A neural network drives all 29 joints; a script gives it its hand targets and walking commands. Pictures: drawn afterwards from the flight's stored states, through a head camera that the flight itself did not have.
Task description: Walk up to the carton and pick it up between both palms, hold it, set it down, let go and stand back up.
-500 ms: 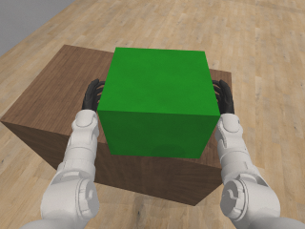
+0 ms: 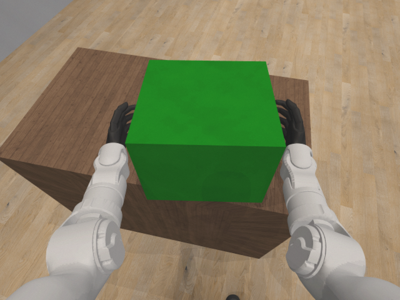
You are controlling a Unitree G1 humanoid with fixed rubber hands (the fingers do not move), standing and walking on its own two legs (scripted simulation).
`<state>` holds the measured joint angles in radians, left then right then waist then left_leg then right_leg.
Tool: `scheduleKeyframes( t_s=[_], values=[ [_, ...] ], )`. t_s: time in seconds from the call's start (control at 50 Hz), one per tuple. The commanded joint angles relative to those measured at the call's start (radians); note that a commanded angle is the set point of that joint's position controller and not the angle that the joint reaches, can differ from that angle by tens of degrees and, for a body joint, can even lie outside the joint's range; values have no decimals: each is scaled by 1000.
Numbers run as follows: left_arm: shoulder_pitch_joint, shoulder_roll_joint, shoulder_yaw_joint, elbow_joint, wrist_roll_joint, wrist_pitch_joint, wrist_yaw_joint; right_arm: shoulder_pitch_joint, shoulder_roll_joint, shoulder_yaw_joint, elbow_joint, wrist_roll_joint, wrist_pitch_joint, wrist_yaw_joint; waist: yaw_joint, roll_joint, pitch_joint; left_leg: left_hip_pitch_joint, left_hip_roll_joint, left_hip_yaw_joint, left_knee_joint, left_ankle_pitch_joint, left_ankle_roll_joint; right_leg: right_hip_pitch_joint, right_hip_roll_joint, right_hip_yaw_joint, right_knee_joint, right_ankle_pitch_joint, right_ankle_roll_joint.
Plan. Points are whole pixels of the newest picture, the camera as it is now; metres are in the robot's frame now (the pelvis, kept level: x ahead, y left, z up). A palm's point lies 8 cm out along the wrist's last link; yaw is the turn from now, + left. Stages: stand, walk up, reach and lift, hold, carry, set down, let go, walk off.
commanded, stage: set down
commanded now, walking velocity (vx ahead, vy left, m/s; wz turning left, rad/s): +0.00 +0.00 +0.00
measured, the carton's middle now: (205, 131) +0.47 -0.01 -0.01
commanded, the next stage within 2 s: none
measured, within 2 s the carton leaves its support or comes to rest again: rests again in 0.80 s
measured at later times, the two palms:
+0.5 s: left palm (120, 139) +0.42 +0.18 +0.03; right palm (292, 142) +0.41 -0.19 +0.04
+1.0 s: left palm (120, 144) +0.41 +0.18 +0.02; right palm (291, 146) +0.40 -0.19 +0.03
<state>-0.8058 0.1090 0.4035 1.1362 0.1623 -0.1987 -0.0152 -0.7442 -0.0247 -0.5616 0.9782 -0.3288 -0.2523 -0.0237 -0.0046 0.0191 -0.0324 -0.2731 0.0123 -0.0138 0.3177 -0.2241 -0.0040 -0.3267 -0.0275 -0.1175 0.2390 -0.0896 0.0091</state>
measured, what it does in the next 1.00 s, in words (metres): stands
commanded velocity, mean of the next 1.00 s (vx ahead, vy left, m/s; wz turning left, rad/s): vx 0.00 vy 0.00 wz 0.00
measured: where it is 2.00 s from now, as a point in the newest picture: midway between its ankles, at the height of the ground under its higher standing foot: outside the picture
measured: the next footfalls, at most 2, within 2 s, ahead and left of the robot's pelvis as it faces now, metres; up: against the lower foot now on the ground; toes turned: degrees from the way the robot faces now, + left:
none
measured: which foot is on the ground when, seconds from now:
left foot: down 0.00-1.00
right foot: down 0.00-1.00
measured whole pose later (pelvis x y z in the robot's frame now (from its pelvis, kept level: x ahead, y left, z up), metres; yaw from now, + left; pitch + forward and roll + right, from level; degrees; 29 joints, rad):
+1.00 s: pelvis -0.01 +0.00 +0.00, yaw +0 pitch +15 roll -1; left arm -0.87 0.16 0.44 1.33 0.16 -0.43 -0.02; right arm -0.80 -0.02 -0.65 1.09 -0.36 -0.39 -0.01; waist -0.02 0.01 -0.06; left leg -0.41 0.01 0.00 0.37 -0.23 0.00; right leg -0.47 -0.03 -0.11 0.30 -0.09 0.00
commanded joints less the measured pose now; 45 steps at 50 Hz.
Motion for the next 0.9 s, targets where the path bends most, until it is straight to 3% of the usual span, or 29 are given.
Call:
scheduleKeyframes(
  t_s=[0.0,0.1,0.16,0.24,0.26,0.3,0.44,0.64,0.66,0.72,0.88],
  values=[
    [-618,-475,-217,-123,22,-111,-108,-451,477,323,24,-57,-79,137,-17,5,-613,-34,-23,91,32,518,-84,513,25,11,141,453,1],
    [-599,-482,-237,-80,29,-143,-91,-454,455,327,57,-51,-114,143,-6,50,-623,-6,-9,88,73,603,-99,431,33,5,136,420,-14],
    [-580,-474,-232,-44,25,-158,-90,-461,444,336,74,-52,-128,143,-1,19,-611,-27,-6,84,79,612,-92,415,38,6,145,425,-11],
    [-573,-458,-218,-16,25,-177,-91,-453,427,326,113,-49,-137,141,3,8,-580,-65,-7,84,72,561,-84,411,34,11,145,391,-12],
    [-700,-429,-226,18,9,-169,-105,-559,402,273,100,-71,-123,148,-36,-28,-586,-131,-14,80,40,420,-49,419,19,20,151,346,14],
    [-687,-424,-212,51,7,-174,-109,-543,415,264,123,-82,-116,160,-34,-34,-573,-161,-13,83,20,353,-40,423,15,19,168,329,14],
    [-690,-433,-194,90,22,-192,-106,-538,422,226,163,-89,-119,165,-26,14,-608,-73,-10,89,61,420,-61,317,23,15,149,315,-2],
    [-683,-395,-151,133,43,-215,-112,-515,409,186,171,-127,-116,171,-34,1,-573,-130,-15,90,34,317,-42,310,12,13,150,260,5],
    [-612,-404,-141,144,61,-218,-108,-442,425,206,201,-134,-117,168,-13,12,-575,-106,-7,84,34,370,-59,308,17,6,146,260,-6],
    [-592,-396,-133,145,70,-224,-102,-430,425,205,207,-130,-126,163,-8,33,-551,-84,-4,86,54,419,-70,266,23,7,132,231,-21],
    [-578,-391,-134,151,76,-231,-108,-403,418,192,211,-145,-123,155,-24,27,-492,-128,-8,82,36,351,-59,267,16,18,129,207,-16]
  ],
)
